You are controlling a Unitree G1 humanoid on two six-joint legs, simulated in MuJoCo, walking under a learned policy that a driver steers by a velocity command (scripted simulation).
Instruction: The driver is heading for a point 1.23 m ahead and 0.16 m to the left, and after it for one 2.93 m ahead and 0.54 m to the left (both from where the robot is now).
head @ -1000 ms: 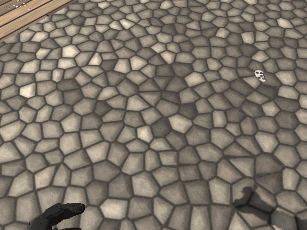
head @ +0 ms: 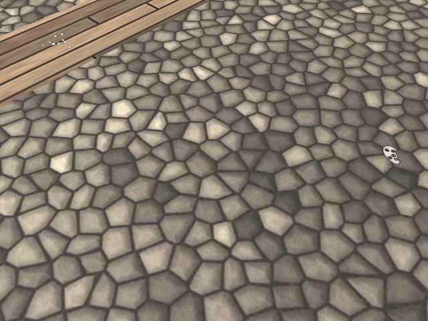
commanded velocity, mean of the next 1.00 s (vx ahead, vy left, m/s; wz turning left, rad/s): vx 0.24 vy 0.00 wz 0.00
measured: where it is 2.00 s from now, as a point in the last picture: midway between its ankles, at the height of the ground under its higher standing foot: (227, 227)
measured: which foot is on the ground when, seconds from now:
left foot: down 0.00-1.00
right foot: down 0.00-0.58, up 0.60-0.98, down 1.00-1.00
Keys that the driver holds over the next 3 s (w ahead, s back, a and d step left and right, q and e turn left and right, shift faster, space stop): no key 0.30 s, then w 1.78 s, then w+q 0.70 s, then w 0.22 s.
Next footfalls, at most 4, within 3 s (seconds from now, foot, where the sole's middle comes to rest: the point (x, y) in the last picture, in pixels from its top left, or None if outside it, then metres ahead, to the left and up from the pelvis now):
1.00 right None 0.42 -0.12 -0.77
1.58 left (189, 253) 0.74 0.12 -0.77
2.12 right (254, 183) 1.04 -0.12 -0.77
2.68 left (188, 135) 1.31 0.15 -0.77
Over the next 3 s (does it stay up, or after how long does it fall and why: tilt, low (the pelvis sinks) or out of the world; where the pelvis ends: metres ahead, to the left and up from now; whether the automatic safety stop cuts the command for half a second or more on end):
stays up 1.33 0.09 0.01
